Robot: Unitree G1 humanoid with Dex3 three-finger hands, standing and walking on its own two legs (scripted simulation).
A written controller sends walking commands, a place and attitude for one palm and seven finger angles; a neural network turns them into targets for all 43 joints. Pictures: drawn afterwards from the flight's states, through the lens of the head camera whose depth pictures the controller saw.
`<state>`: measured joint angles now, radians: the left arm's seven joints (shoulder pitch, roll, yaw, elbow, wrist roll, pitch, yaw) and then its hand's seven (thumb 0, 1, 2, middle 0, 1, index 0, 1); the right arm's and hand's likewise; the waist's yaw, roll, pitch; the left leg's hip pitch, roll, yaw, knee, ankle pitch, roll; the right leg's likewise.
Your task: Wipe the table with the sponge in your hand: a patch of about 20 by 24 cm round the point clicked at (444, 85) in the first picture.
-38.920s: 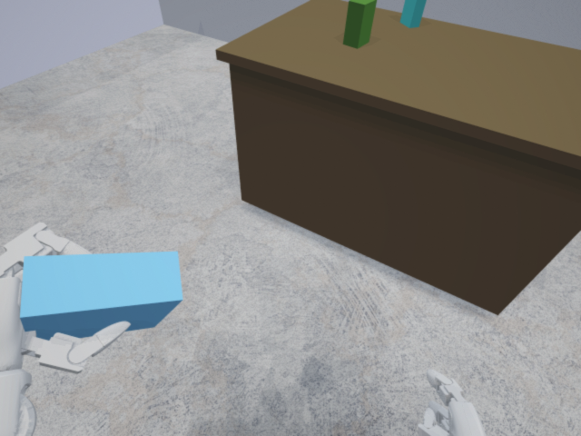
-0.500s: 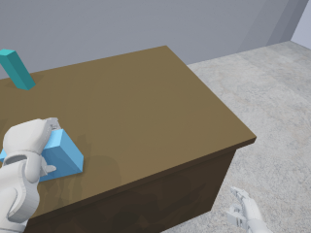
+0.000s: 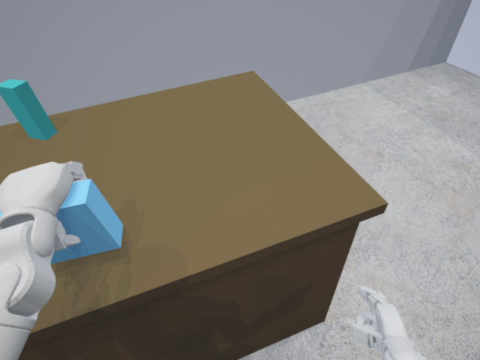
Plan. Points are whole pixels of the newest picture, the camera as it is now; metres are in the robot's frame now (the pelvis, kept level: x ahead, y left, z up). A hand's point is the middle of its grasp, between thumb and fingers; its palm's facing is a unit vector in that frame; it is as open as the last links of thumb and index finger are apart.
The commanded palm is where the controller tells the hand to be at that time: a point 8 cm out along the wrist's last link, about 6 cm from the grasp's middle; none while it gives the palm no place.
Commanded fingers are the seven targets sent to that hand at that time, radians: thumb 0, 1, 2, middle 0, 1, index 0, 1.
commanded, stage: lift the sponge slowly off the table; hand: left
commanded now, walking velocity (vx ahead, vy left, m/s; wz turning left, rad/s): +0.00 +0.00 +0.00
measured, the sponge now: (72, 231) +0.25 +0.33 +0.10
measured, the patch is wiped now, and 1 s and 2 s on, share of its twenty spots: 1.00 1.00 1.00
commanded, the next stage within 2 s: bring the sponge back beside the body in 0.66 s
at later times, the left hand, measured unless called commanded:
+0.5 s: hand (57, 193) +0.26 +0.32 +0.19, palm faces +0.12 -0.05 -0.99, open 9.5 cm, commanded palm +0.22 +0.32 +0.26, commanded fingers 0.00 0.10 1.30 -1.20 -1.60 -1.20 -1.60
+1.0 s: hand (64, 199) +0.25 +0.31 +0.18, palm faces +0.12 -0.07 -0.99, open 9.4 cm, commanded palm +0.21 +0.32 +0.26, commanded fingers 0.00 0.10 1.30 -1.20 -1.60 -1.20 -1.60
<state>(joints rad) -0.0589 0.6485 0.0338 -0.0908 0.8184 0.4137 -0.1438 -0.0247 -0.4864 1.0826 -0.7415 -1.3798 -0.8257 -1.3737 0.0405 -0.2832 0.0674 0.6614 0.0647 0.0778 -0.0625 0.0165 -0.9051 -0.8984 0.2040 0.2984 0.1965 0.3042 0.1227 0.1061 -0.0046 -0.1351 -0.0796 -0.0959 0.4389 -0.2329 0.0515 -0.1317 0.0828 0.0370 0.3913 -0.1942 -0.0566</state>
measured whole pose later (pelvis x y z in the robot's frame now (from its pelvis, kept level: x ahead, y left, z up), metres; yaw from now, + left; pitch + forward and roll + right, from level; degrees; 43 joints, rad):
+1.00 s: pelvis +0.00 +0.00 +0.00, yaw -1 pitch -3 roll +0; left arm -0.08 0.67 0.02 -0.22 0.79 0.48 -0.21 -0.02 -0.49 1.08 -0.74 -1.38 -0.83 -1.38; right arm 0.02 -0.28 0.08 0.64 0.07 0.08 -0.06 0.02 -0.91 -0.90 0.20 0.30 0.20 0.30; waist 0.14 0.12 -0.01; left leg -0.16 -0.08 -0.08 0.45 -0.23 0.05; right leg -0.17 0.08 0.05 0.43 -0.20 -0.05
